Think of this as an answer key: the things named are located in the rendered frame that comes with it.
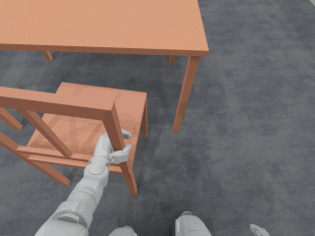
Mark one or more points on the chair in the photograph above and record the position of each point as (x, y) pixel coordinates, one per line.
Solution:
(74, 118)

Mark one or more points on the robot right hand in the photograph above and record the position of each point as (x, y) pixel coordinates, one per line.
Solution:
(258, 231)

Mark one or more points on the table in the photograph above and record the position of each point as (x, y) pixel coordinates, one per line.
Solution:
(147, 27)

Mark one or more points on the robot right thigh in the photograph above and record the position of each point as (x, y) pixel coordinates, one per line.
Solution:
(190, 225)

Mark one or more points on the robot left hand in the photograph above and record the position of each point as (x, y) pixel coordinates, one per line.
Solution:
(104, 148)

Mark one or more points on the robot left upper arm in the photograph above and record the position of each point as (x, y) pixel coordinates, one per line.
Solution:
(56, 227)

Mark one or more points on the left robot forearm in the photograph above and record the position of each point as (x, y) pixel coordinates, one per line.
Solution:
(82, 202)

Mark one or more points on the robot right shin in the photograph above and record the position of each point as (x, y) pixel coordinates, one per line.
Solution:
(186, 213)

